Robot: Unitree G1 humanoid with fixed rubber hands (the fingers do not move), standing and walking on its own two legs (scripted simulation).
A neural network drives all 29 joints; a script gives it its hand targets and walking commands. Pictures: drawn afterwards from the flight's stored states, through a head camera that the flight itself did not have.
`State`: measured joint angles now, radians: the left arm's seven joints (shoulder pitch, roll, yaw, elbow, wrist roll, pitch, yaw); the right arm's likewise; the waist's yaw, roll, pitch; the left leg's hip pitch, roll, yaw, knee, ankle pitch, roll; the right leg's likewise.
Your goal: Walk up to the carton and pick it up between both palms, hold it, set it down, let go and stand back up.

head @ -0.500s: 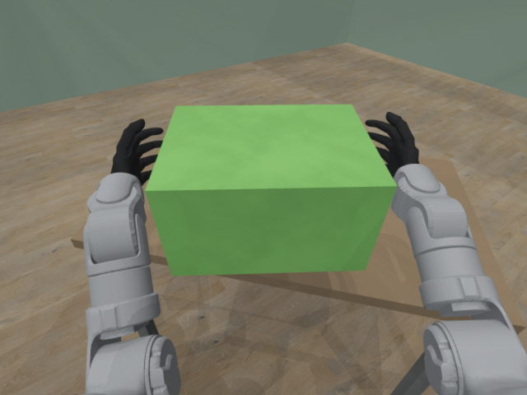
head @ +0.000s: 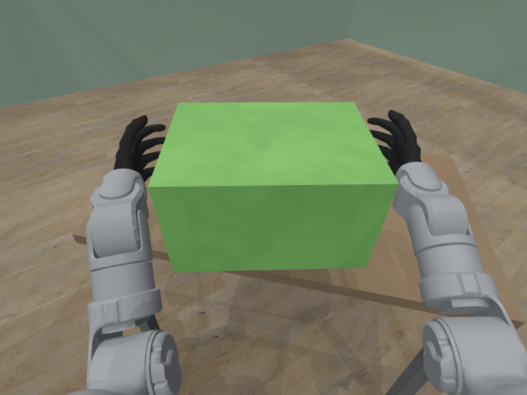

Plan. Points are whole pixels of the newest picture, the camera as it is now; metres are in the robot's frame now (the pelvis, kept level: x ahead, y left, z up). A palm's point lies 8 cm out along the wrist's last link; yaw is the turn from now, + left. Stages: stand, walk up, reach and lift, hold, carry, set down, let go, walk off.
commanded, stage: hold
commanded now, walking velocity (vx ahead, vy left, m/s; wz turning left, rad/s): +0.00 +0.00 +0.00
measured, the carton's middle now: (268, 182) +0.38 +0.01 +0.16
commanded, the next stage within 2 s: none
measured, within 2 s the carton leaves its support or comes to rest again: neither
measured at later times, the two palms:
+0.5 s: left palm (134, 173) +0.35 +0.20 +0.21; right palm (400, 165) +0.36 -0.19 +0.21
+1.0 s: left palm (133, 171) +0.34 +0.20 +0.21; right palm (403, 163) +0.36 -0.19 +0.21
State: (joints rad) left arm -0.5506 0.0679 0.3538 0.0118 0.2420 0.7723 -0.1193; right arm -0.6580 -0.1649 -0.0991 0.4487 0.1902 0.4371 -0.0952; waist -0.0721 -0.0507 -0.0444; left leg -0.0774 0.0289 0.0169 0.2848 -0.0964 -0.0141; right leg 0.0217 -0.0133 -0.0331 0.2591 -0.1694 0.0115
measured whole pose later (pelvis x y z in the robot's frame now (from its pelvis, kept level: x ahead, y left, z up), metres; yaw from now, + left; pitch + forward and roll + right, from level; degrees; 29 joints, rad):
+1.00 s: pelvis +0.00 +0.00 +0.00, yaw +0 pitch -6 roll +0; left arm -0.55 0.07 0.35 0.02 0.24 0.77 -0.12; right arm -0.66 -0.16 -0.10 0.45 0.19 0.44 -0.10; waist -0.07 -0.05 -0.05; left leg -0.07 0.03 0.01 0.28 -0.10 -0.02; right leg 0.03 -0.01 -0.04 0.26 -0.17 0.01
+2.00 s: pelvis +0.00 +0.00 +0.00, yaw +0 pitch -6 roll +0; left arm -0.54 0.07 0.35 0.00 0.23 0.77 -0.11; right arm -0.65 -0.17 -0.09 0.43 0.20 0.44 -0.10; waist -0.07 -0.05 -0.05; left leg -0.07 0.03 0.01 0.29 -0.10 -0.02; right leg 0.03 -0.01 -0.04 0.25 -0.17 0.01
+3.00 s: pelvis +0.01 +0.00 +0.00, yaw +0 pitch -8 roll +0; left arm -0.61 0.06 0.36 0.12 0.28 0.63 -0.13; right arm -0.66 -0.11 -0.20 0.52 0.08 0.28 -0.05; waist -0.06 -0.08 -0.01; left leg -0.03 0.02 0.02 0.27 -0.10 -0.01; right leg 0.06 -0.02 -0.03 0.26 -0.19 0.01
